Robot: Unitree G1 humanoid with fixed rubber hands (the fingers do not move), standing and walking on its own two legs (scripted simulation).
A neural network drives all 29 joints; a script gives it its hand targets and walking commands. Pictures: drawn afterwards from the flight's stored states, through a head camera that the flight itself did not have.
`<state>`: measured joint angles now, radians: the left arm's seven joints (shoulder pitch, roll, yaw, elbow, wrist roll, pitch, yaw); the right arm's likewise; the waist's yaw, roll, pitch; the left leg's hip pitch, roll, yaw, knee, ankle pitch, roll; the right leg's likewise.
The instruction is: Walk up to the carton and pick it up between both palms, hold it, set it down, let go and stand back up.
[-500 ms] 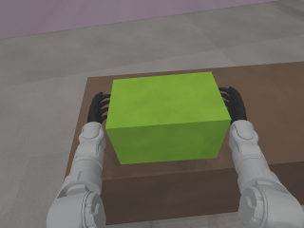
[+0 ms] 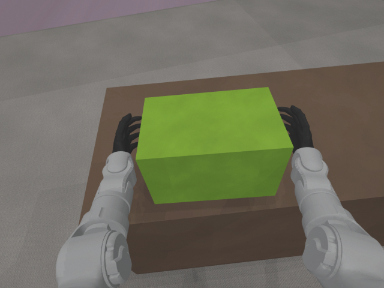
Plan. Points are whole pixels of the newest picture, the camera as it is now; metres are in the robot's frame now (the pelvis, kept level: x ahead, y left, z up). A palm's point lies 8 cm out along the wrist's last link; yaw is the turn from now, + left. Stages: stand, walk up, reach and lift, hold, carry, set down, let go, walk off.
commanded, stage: set down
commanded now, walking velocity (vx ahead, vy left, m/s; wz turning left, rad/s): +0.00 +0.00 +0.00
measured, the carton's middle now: (210, 146) +0.45 -0.02 +0.01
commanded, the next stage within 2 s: none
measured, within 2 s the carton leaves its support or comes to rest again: rests again in 0.56 s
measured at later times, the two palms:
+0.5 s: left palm (131, 153) +0.43 +0.17 +0.03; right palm (300, 152) +0.41 -0.22 +0.03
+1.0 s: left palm (132, 155) +0.43 +0.17 +0.02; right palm (297, 153) +0.42 -0.22 +0.02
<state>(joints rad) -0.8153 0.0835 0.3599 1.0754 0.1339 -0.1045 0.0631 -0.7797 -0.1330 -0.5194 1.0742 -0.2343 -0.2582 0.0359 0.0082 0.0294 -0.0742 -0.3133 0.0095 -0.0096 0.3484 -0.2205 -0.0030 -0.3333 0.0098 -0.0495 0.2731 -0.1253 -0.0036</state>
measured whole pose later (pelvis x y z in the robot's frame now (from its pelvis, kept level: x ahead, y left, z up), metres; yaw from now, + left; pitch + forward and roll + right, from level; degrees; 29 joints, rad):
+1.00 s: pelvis -0.02 +0.00 -0.01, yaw -1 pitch +21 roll -1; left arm -1.00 0.18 0.34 1.47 0.03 -0.44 0.05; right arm -0.91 -0.18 -0.58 1.25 -0.29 -0.40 0.05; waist 0.00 0.04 -0.13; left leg -0.59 0.00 0.00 0.42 -0.21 0.00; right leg -0.61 0.00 -0.04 0.35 -0.11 0.00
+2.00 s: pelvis -0.02 +0.00 -0.01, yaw +0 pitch +21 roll +0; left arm -0.96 0.14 0.51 1.35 0.18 -0.43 0.01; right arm -0.86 -0.10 -0.72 1.10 -0.40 -0.39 0.09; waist -0.02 0.01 -0.09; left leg -0.55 0.00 0.00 0.38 -0.19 0.00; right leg -0.59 0.00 -0.04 0.34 -0.11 -0.01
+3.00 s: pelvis -0.06 -0.02 -0.06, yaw -1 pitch +34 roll +0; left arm -1.25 0.39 -0.34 1.59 -0.56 -0.36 0.02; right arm -1.19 -0.51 0.21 1.52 0.57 -0.29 0.12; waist 0.03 -0.01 -0.29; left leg -1.10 0.03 0.00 0.82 -0.31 -0.02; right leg -1.14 0.02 -0.05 0.76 -0.21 -0.03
